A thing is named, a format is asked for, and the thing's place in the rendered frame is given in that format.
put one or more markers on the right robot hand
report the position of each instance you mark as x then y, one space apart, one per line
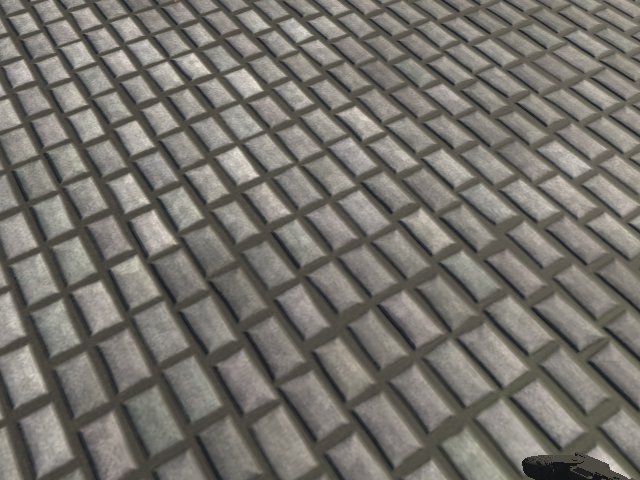
568 467

